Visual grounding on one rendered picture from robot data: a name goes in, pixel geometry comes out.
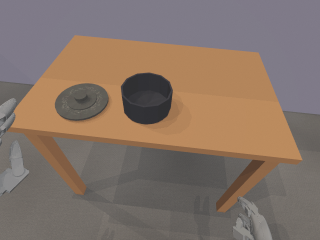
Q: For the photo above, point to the pot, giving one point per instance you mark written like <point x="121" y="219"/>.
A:
<point x="146" y="97"/>

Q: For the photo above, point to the knob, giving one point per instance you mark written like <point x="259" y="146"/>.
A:
<point x="80" y="96"/>

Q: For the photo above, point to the lid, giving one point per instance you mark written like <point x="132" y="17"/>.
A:
<point x="70" y="109"/>

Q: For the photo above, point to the robot right hand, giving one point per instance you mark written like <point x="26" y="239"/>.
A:
<point x="253" y="228"/>

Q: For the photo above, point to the table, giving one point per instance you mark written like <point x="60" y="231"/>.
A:
<point x="223" y="104"/>

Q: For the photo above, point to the robot left hand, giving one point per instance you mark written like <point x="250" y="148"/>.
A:
<point x="11" y="178"/>

